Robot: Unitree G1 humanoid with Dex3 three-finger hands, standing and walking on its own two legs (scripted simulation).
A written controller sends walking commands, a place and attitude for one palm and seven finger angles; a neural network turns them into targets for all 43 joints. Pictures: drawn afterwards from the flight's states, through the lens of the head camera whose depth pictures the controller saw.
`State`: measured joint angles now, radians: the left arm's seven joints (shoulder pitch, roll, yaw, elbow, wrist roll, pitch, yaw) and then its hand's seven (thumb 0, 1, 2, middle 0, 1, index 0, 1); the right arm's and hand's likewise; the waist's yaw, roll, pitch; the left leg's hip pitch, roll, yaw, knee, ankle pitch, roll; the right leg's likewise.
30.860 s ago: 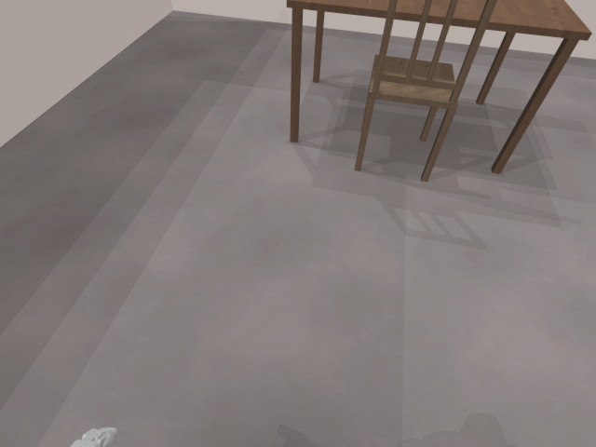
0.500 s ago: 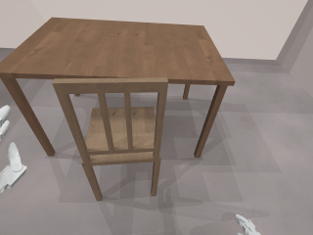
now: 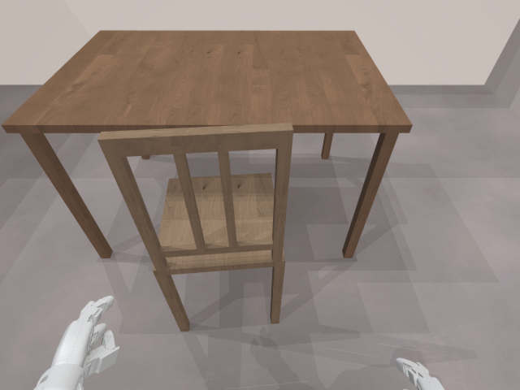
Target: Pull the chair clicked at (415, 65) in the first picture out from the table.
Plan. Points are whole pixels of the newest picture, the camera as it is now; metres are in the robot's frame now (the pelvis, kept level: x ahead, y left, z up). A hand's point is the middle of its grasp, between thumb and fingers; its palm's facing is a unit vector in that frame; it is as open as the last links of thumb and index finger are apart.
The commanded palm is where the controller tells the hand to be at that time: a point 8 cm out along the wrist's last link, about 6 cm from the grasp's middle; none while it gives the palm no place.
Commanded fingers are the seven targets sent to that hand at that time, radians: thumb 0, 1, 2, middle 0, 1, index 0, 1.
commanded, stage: let the arm hang, fingers relaxed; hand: left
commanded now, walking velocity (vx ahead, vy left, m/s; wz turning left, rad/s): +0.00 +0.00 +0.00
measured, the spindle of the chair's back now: (191, 205) +0.52 +0.19 -0.07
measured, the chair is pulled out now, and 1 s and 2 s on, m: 0.16 0.16 0.16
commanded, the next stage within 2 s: look to check the result in 0.94 s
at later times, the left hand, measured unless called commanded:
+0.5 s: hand out of the picture -0.01 +0.17 -0.16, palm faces +0.00 -0.97 -0.22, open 7.3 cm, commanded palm none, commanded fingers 0.00 0.90 0.90 -0.20 -0.30 -0.20 -0.30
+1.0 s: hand out of the picture +0.08 +0.15 -0.16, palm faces -0.02 -0.98 -0.21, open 7.3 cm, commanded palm none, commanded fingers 0.00 0.90 0.90 -0.20 -0.30 -0.20 -0.30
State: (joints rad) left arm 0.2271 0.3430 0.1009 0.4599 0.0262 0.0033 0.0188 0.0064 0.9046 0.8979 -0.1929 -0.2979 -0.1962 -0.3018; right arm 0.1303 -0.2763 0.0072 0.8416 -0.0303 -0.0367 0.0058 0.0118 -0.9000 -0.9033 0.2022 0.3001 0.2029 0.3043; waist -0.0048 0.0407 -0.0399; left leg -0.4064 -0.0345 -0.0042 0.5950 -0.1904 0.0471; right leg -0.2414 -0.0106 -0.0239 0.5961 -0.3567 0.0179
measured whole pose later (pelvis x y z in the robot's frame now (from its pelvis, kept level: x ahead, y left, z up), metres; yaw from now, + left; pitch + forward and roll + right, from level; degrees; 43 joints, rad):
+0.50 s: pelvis +0.04 -0.01 +0.02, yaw -1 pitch +0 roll +0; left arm 0.31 0.18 0.00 1.19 0.01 0.01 0.04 0.01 0.92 0.90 -0.20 -0.30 -0.20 -0.30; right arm 0.23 -0.16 0.01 1.13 -0.02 0.02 -0.04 0.01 -0.92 -0.90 0.20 0.30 0.20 0.30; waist 0.00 0.00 0.07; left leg -0.27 -0.03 0.01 0.43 -0.16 0.03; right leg -0.10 -0.01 -0.01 0.40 -0.31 0.01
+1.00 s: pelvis +0.05 -0.03 +0.02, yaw -2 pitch -1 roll +1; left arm 0.23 0.16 0.01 1.13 0.00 -0.01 0.04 0.01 0.92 0.90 -0.20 -0.30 -0.20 -0.30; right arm 0.22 -0.17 0.00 1.16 -0.03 0.00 -0.04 0.01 -0.91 -0.90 0.20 0.30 0.20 0.30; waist -0.01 0.00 0.03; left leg -0.21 -0.01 0.02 0.40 -0.18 0.01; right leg -0.05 0.01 0.01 0.37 -0.31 -0.02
